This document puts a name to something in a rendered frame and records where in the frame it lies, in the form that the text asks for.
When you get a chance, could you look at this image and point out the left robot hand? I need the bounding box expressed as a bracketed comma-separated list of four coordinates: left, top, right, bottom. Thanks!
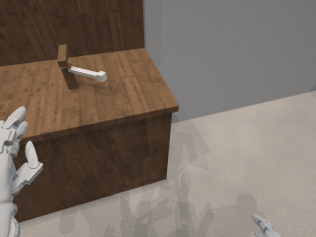
[0, 106, 43, 203]

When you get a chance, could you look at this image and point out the tap lever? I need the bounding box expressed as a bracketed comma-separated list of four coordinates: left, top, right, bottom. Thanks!
[67, 66, 108, 82]

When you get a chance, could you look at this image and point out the robot left forearm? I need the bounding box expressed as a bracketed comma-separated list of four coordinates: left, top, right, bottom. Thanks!
[0, 202, 21, 237]

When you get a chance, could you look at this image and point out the counter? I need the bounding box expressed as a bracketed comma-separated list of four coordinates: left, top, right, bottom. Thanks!
[0, 0, 179, 223]

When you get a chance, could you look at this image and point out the right robot hand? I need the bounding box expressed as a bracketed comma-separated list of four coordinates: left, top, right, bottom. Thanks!
[251, 213, 280, 237]

